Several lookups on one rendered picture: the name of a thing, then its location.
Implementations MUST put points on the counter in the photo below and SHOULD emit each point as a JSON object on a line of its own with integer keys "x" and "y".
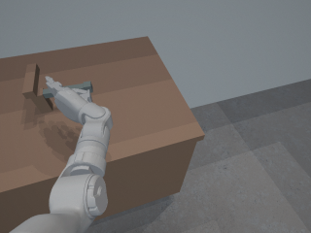
{"x": 151, "y": 143}

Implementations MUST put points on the left robot upper arm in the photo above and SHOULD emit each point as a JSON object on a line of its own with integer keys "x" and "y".
{"x": 74, "y": 204}

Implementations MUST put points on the robot left forearm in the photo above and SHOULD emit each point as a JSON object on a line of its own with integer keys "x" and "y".
{"x": 90, "y": 152}

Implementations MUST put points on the tap lever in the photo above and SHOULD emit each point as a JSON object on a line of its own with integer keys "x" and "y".
{"x": 84, "y": 86}

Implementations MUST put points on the left robot hand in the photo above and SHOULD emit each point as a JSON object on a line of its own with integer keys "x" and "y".
{"x": 68, "y": 100}

